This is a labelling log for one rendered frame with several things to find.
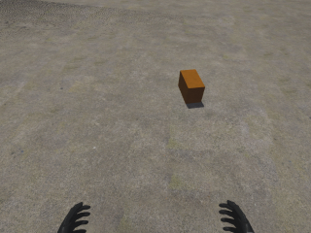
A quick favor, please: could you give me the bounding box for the robot left hand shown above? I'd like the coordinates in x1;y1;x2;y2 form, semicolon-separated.
57;202;90;233

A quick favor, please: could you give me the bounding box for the carton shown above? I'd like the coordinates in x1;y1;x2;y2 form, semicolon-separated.
178;69;205;104

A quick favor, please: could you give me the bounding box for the robot right hand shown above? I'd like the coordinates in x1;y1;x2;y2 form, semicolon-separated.
219;200;255;233

